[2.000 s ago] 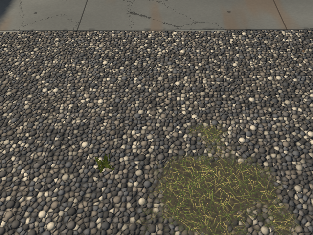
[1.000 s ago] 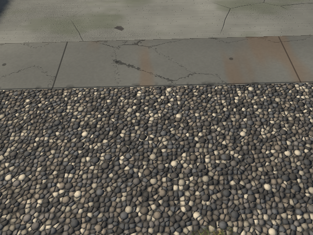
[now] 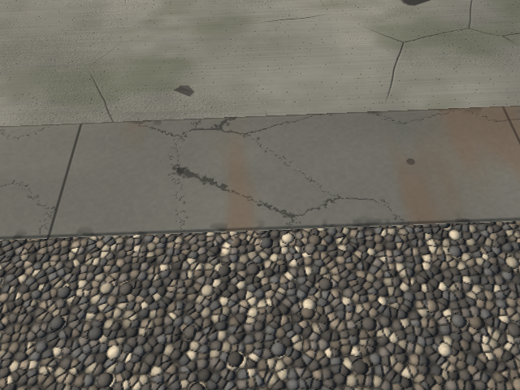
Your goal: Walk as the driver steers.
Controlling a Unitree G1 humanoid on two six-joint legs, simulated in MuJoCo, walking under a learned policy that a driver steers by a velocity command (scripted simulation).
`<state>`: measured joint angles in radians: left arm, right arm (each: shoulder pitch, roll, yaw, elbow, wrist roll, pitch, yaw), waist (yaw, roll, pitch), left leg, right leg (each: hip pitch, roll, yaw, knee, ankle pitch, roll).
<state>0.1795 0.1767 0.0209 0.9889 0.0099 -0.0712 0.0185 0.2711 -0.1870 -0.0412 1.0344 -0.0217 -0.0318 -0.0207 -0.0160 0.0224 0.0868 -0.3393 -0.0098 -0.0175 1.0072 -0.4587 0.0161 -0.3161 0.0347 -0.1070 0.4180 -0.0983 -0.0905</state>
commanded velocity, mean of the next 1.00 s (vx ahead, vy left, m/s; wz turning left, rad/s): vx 0.03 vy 0.00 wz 0.00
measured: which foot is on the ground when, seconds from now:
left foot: up 0.00-0.20, down 0.22-1.00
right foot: down 0.00-1.00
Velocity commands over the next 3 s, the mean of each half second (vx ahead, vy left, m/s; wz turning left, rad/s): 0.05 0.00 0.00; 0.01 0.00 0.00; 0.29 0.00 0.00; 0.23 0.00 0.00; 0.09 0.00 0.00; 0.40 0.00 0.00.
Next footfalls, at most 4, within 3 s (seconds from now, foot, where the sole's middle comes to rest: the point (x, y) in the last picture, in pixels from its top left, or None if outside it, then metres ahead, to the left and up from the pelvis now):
0.22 left None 0.07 0.14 -0.77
1.76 left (261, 366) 0.51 0.05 -0.77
2.14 right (339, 382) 0.46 -0.14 -0.77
2.66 left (248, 337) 0.59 0.08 -0.77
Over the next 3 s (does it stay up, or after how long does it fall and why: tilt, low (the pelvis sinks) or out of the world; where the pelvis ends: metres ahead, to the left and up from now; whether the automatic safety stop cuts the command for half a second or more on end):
stays up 0.67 0.01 0.00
